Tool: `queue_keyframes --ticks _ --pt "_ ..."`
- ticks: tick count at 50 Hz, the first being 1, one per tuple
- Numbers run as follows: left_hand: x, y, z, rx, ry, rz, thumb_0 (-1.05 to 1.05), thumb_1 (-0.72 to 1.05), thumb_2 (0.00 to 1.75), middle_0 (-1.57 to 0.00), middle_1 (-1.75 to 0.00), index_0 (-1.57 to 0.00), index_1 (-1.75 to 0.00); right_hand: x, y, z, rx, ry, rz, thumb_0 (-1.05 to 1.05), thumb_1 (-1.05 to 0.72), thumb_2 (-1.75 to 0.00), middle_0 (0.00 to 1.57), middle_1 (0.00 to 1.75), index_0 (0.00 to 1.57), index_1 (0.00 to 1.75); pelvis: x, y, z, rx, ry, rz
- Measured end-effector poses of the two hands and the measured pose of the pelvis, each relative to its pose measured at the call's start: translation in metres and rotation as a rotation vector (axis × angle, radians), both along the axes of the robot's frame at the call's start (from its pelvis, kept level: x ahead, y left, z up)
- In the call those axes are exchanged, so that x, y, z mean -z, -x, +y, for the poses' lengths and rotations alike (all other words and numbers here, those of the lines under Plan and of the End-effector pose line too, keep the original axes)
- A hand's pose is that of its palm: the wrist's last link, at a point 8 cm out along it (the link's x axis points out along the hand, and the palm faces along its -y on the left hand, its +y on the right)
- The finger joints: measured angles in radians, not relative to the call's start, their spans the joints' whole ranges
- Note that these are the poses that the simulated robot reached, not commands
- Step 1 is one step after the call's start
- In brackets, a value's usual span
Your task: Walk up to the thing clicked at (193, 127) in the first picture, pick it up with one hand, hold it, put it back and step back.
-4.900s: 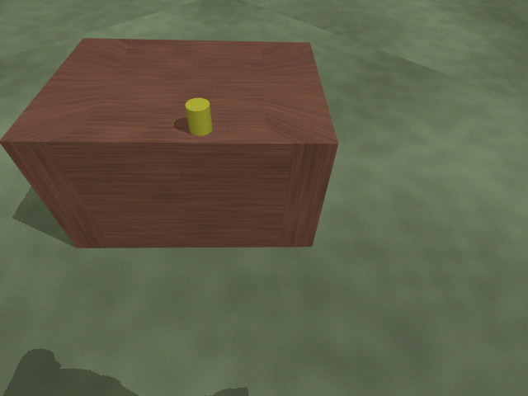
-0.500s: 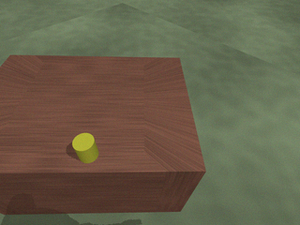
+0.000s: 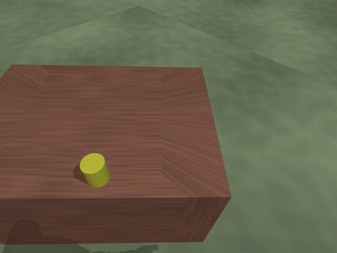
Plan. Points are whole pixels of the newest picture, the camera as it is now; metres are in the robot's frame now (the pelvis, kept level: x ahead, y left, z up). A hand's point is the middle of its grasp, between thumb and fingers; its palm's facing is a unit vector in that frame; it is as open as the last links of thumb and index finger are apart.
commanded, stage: stand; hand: left
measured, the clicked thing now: (95, 170) +0.41 +0.23 -0.14
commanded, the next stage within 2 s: go down in 1.30 s
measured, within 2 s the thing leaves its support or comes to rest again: neither
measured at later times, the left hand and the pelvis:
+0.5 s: hand out of the picture +0.05 +0.25 -0.16, palm faces -0.03 -0.94 -0.33, open 7.4 cm; pelvis -0.01 +0.00 +0.00, yaw +0 degrees
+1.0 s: hand out of the picture +0.05 +0.26 -0.16, palm faces -0.04 -0.94 -0.33, open 7.4 cm; pelvis -0.01 +0.01 +0.00, yaw +1 degrees
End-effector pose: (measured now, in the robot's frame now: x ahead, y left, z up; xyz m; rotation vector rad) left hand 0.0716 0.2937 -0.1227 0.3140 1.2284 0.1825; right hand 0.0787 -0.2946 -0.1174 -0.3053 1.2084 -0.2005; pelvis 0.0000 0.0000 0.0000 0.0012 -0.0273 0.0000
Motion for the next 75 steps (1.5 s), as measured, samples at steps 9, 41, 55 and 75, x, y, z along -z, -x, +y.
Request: queue_keyframes --ticks 9,41,55,75 --pt "0.0 0.007 0.001 -0.003 -0.001 0.003 0.01 0.9 0.9 -0.21 -0.3 -0.2 -0.3 -0.001 0.004 0.0 -0.001 0.001 0.001 0.0 -0.91 -0.9 0.21 0.3 0.2 0.3 0.0 0.003 0.0 -0.001 0.002 -0.007" --pt "0.002 0.024 0.008 -0.008 0.001 0.022 0.01 0.9 0.9 -0.21 -0.3 -0.2 -0.3 0.0 0.019 0.006 -0.007 0.005 0.025 0.0 -0.91 -0.9 0.21 0.3 0.2 0.3 0.0 0.01 0.006 -0.008 0.004 -0.009" --pt "0.003 0.021 0.01 -0.004 0.001 0.035 0.01 0.9 0.9 -0.21 -0.3 -0.2 -0.3 0.001 0.018 0.007 -0.005 0.006 0.04 0.0 -0.91 -0.9 0.21 0.3 0.2 0.3 0.0 0.006 0.008 -0.01 0.001 0.001" --pt "-0.001 -0.012 0.002 -0.027 0.016 -0.109 0.01 0.83 0.83 -0.16 -0.24 -0.15 -0.24 -0.004 -0.018 0.016 0.018 -0.013 -0.155 0.01 -0.84 -0.83 0.16 0.24 0.16 0.24 0.005 0.012 0.009 -0.011 0.007 0.023"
